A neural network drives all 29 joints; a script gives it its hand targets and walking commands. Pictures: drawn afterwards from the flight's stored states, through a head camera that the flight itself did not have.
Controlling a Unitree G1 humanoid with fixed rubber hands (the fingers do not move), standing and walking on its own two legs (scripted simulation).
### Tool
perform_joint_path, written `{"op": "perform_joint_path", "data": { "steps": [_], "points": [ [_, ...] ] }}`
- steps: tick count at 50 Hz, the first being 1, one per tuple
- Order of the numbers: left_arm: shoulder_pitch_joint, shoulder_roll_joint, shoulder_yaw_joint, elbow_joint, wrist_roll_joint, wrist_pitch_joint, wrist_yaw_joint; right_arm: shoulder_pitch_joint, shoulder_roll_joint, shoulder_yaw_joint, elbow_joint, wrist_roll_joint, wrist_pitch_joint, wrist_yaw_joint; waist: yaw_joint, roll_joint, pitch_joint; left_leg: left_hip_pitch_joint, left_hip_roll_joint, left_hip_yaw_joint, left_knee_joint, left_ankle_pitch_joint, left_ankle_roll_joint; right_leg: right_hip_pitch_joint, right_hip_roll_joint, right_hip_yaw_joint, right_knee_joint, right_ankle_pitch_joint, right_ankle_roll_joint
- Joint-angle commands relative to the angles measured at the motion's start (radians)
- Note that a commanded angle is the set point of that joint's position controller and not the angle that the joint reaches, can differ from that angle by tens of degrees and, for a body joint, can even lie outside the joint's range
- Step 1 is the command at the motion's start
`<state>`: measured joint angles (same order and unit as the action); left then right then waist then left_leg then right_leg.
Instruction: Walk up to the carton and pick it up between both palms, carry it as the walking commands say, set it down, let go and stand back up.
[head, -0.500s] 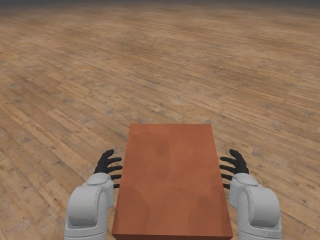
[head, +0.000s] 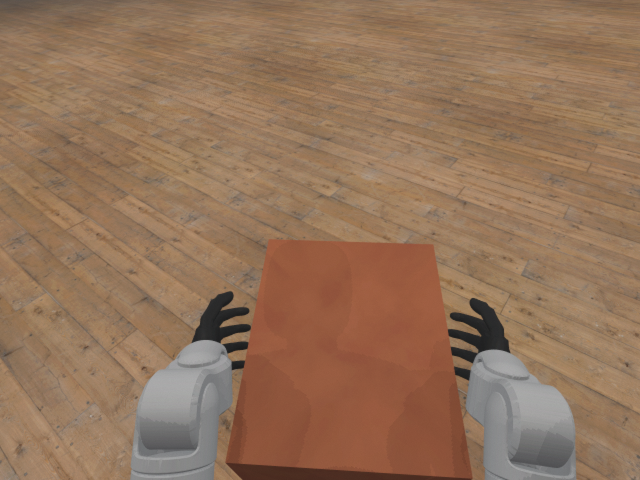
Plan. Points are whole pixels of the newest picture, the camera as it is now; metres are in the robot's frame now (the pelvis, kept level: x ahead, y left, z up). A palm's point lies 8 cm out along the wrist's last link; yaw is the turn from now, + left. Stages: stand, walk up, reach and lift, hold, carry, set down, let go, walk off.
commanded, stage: carry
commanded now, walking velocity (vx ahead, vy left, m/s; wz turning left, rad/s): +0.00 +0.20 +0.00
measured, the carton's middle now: (346, 359) +0.30 -0.01 +0.02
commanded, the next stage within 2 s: none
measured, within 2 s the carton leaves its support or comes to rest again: neither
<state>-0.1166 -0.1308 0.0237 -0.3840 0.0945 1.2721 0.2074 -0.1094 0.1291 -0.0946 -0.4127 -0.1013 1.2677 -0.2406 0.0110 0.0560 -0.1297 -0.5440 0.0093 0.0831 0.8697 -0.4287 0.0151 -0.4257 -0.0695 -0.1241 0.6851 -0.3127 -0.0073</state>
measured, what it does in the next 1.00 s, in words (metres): steps to the left: left foot, then right foot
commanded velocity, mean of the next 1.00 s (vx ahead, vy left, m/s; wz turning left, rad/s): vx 0.00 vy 0.04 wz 0.00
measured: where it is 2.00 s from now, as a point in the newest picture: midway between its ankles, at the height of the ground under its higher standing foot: outside the picture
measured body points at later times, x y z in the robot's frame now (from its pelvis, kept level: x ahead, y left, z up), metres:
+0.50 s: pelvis -0.05 +0.12 +0.00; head -0.05 +0.11 +0.45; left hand +0.22 +0.27 +0.10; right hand +0.22 -0.04 +0.09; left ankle +0.01 +0.19 -0.72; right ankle -0.05 +0.02 -0.72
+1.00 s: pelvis -0.08 +0.16 +0.02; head -0.11 +0.16 +0.46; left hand +0.18 +0.30 +0.11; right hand +0.17 -0.01 +0.10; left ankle +0.01 +0.19 -0.72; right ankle -0.05 +0.02 -0.72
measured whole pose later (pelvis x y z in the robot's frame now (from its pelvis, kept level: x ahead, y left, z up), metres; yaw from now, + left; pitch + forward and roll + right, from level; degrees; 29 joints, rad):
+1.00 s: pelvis -0.08 +0.16 +0.02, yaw -1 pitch +2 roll -1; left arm -0.14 -0.13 0.02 -0.37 0.12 1.31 0.21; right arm -0.13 0.13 -0.12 -0.37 -0.09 1.29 -0.23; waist 0.01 0.01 -0.12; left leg -0.36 -0.03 0.22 0.40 -0.10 0.12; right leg -0.34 -0.09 -0.13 0.53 -0.26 0.03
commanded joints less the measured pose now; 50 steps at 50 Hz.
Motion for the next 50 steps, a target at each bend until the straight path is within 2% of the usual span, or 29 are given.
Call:
{"op": "perform_joint_path", "data": {
  "steps": [1, 4, 7, 8, 9, 10, 11, 12, 13, 14, 15, 16, 18, 20, 21, 22, 23, 24, 25, 26, 27, 28, 30, 32, 35, 38, 41, 45, 50],
  "points": [
    [-0.385, -0.968, -0.507, -0.108, -0.355, -0.045, -0.247, -0.552, 0.953, 0.713, -0.163, 0.402, -0.012, 0.272, 0.010, -0.254, -0.179, -0.093, 0.074, -0.071, 0.118, -0.028, -0.023, 0.229, -0.359, 0.409, -0.352, 0.301, -0.151],
    [-0.425, -0.977, -0.533, -0.169, -0.359, -0.053, -0.245, -0.523, 0.979, 0.717, -0.157, 0.410, -0.023, 0.280, 0.002, -0.243, -0.187, 0.026, 0.034, -0.010, -0.044, 0.015, -0.028, 0.200, -0.292, 0.229, -0.307, 0.324, -0.091],
    [-0.422, -0.950, -0.555, -0.209, -0.363, -0.053, -0.236, -0.472, 0.964, 0.703, -0.148, 0.410, -0.026, 0.279, -0.006, -0.265, -0.242, 0.168, -0.015, 0.063, -0.301, 0.092, -0.034, 0.223, -0.254, 0.165, -0.234, 0.329, -0.050],
    [-0.393, -0.935, -0.552, -0.200, -0.353, -0.049, -0.232, -0.450, 0.951, 0.695, -0.138, 0.410, -0.023, 0.279, -0.011, -0.240, -0.262, 0.251, -0.025, 0.079, -0.410, 0.134, -0.030, 0.214, -0.234, 0.146, -0.190, 0.331, -0.027],
    [-0.366, -0.920, -0.546, -0.191, -0.338, -0.044, -0.228, -0.443, 0.942, 0.688, -0.134, 0.409, -0.020, 0.280, -0.015, -0.167, -0.295, 0.354, 0.019, 0.034, -0.496, 0.168, -0.018, 0.175, -0.208, 0.122, -0.128, 0.302, 0.002],
    [-0.351, -0.905, -0.538, -0.175, -0.326, -0.036, -0.225, -0.421, 0.936, 0.676, -0.117, 0.403, -0.016, 0.282, -0.021, -0.027, -0.303, 0.430, 0.137, -0.099, -0.538, 0.267, 0.017, 0.081, -0.156, 0.083, -0.028, 0.154, 0.040],
    [-0.344, -0.895, -0.530, -0.166, -0.316, -0.029, -0.225, -0.414, 0.923, 0.671, -0.110, 0.400, -0.013, 0.284, -0.017, 0.188, -0.271, 0.476, 0.317, -0.308, -0.537, 0.545, 0.083, -0.095, -0.062, 0.005, 0.107, -0.140, 0.081],
    [-0.348, -0.889, -0.533, -0.156, -0.311, -0.026, -0.224, -0.396, 0.923, 0.672, -0.103, 0.397, -0.008, 0.285, -0.007, 0.229, -0.228, 0.437, 0.362, -0.319, -0.494, 0.687, 0.131, -0.163, -0.007, -0.003, 0.275, -0.308, 0.084],
    [-0.367, -0.906, -0.554, -0.163, -0.324, -0.024, -0.227, -0.404, 0.923, 0.664, -0.102, 0.393, -0.011, 0.292, -0.016, 0.201, -0.213, 0.375, 0.349, -0.237, -0.486, 0.629, 0.168, -0.144, -0.025, 0.028, 0.295, -0.315, 0.078],
    [-0.382, -0.919, -0.566, -0.146, -0.326, -0.023, -0.231, -0.420, 0.923, 0.661, -0.105, 0.389, -0.011, 0.293, -0.014, 0.135, -0.201, 0.362, 0.297, -0.181, -0.475, 0.624, 0.159, -0.129, -0.029, 0.029, 0.305, -0.260, 0.077],
    [-0.388, -0.919, -0.565, -0.133, -0.328, -0.020, -0.235, -0.423, 0.920, 0.654, -0.109, 0.384, -0.011, 0.291, -0.012, 0.101, -0.194, 0.356, 0.268, -0.164, -0.459, 0.638, 0.141, -0.124, -0.023, 0.045, 0.337, -0.235, 0.069],
    [-0.405, -0.937, -0.575, -0.136, -0.340, -0.020, -0.238, -0.450, 0.925, 0.654, -0.133, 0.387, -0.018, 0.290, -0.011, 0.094, -0.195, 0.349, 0.253, -0.138, -0.450, 0.629, 0.130, -0.108, -0.026, 0.041, 0.308, -0.222, 0.069],
    [-0.435, -0.957, -0.589, -0.153, -0.369, -0.021, -0.245, -0.460, 0.925, 0.646, -0.156, 0.382, -0.024, 0.286, -0.018, 0.103, -0.194, 0.338, 0.250, -0.137, -0.462, 0.538, 0.132, -0.087, -0.011, 0.024, 0.227, -0.200, 0.067],
    [-0.432, -0.970, -0.592, -0.157, -0.379, -0.023, -0.246, -0.460, 0.930, 0.651, -0.168, 0.382, -0.028, 0.284, -0.023, 0.086, -0.208, 0.357, 0.261, -0.154, -0.469, 0.489, 0.143, -0.047, 0.003, 0.022, 0.122, -0.184, 0.062],
    [-0.421, -0.971, -0.588, -0.151, -0.382, -0.023, -0.246, -0.454, 0.929, 0.651, -0.163, 0.380, -0.026, 0.282, -0.021, 0.071, -0.219, 0.369, 0.261, -0.160, -0.461, 0.489, 0.146, -0.011, 0.013, 0.016, 0.035, -0.150, 0.058],
    [-0.408, -0.971, -0.584, -0.146, -0.384, -0.022, -0.248, -0.439, 0.928, 0.650, -0.155, 0.377, -0.025, 0.280, -0.014, 0.045, -0.240, 0.370, 0.255, -0.151, -0.443, 0.482, 0.138, 0.053, 0.019, 0.011, -0.095, -0.056, 0.056],
    [-0.393, -0.972, -0.573, -0.133, -0.381, -0.022, -0.250, -0.438, 0.931, 0.655, -0.149, 0.377, -0.023, 0.278, -0.005, 0.016, -0.275, 0.347, 0.243, -0.136, -0.418, 0.460, 0.118, 0.156, -0.003, 0.019, -0.207, 0.059, 0.053],
    [-0.383, -0.969, -0.563, -0.131, -0.381, -0.024, -0.253, -0.424, 0.934, 0.661, -0.143, 0.374, -0.022, 0.276, -0.004, -0.024, -0.306, 0.315, 0.225, -0.123, -0.391, 0.441, 0.090, 0.246, -0.047, 0.055, -0.247, 0.112, 0.040],
    [-0.373, -0.964, -0.552, -0.123, -0.377, -0.026, -0.256, -0.435, 0.943, 0.671, -0.144, 0.374, -0.023, 0.275, -0.004, -0.098, -0.309, 0.259, 0.187, -0.093, -0.344, 0.399, 0.056, 0.300, -0.130, 0.145, -0.269, 0.199, 0.019],
    [-0.368, -0.958, -0.546, -0.123, -0.375, -0.028, -0.261, -0.439, 0.952, 0.677, -0.144, 0.372, -0.022, 0.275, -0.010, -0.204, -0.304, 0.189, 0.134, -0.067, -0.292, 0.293, 0.029, 0.335, -0.221, 0.251, -0.269, 0.342, -0.010],
    [-0.395, -0.978, -0.555, -0.130, -0.378, -0.036, -0.264, -0.475, 0.953, 0.698, -0.179, 0.385, -0.021, 0.280, -0.017, -0.251, -0.282, 0.245, 0.108, -0.036, -0.337, 0.227, 0.001, 0.258, -0.241, 0.238, -0.254, 0.346, -0.048],
    [-0.394, -0.985, -0.544, -0.127, -0.363, -0.043, -0.266, -0.533, 0.967, 0.723, -0.215, 0.410, -0.021, 0.287, -0.017, -0.246, -0.264, 0.311, 0.115, -0.043, -0.375, 0.211, 0.004, 0.173, -0.233, 0.224, -0.260, 0.230, -0.054],
    [-0.411, -0.999, -0.539, -0.125, -0.355, -0.040, -0.263, -0.582, 0.973, 0.727, -0.219, 0.421, -0.019, 0.293, -0.017, -0.125, -0.199, 0.315, 0.168, -0.118, -0.421, 0.237, 0.030, 0.092, -0.158, 0.161, -0.271, 0.051, -0.015],
    [-0.406, -0.984, -0.533, -0.127, -0.346, -0.035, -0.256, -0.567, 0.961, 0.723, -0.205, 0.423, -0.012, 0.295, -0.011, -0.083, -0.161, 0.263, 0.196, -0.144, -0.485, 0.186, 0.035, 0.110, -0.117, 0.125, -0.244, 0.037, 0.012],
    [-0.404, -0.941, -0.530, -0.115, -0.335, -0.020, -0.242, -0.505, 0.924, 0.678, -0.126, 0.415, 0.009, 0.300, -0.009, -0.011, -0.165, 0.244, 0.248, -0.204, -0.592, 0.117, 0.033, 0.138, -0.072, 0.083, -0.165, 0.016, 0.026],
    [-0.412, -0.920, -0.543, -0.085, -0.329, -0.004, -0.234, -0.456, 0.902, 0.634, -0.054, 0.399, 0.018, 0.304, -0.008, 0.034, -0.161, 0.245, 0.255, -0.201, -0.657, 0.004, 0.026, 0.134, -0.055, 0.065, -0.146, 0.009, 0.033],
    [-0.439, -0.942, -0.554, -0.073, -0.336, 0.003, -0.235, -0.479, 0.906, 0.613, -0.054, 0.395, 0.015, 0.308, -0.010, 0.040, -0.148, 0.251, 0.247, -0.183, -0.698, -0.080, 0.004, 0.119, -0.046, 0.041, -0.142, 0.010, 0.041],
    [-0.463, -0.980, -0.557, -0.080, -0.352, -0.004, -0.240, -0.530, 0.934, 0.618, -0.096, 0.402, 0.005, 0.305, -0.012, 0.011, -0.156, 0.256, 0.238, -0.157, -0.728, -0.153, -0.015, 0.123, -0.026, 0.002, -0.138, 0.008, 0.044],
    [-0.447, -1.001, -0.539, -0.084, -0.355, -0.019, -0.242, -0.562, 0.956, 0.642, -0.140, 0.415, -0.003, 0.301, -0.009, -0.025, -0.208, 0.286, 0.217, -0.115, -0.708, -0.124, -0.016, 0.152, -0.013, -0.021, -0.163, 0.011, 0.035]
  ]
}}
